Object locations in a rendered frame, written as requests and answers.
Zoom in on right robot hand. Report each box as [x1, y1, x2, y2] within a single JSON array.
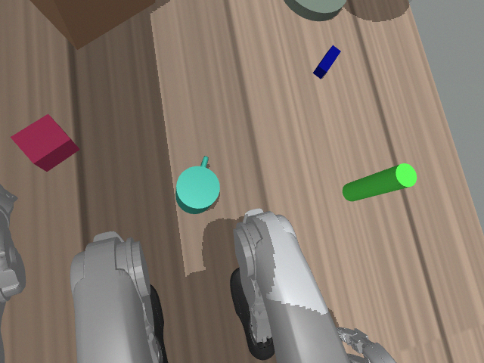
[[337, 327, 396, 363]]

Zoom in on right robot foot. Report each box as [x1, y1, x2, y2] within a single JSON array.
[[230, 268, 275, 360]]

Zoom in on left robot hand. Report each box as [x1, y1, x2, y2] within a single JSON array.
[[5, 190, 18, 202]]

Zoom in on left robot foot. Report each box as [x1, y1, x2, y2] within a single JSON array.
[[150, 284, 168, 363]]

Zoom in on left robot arm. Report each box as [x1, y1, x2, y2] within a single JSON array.
[[0, 185, 26, 363]]

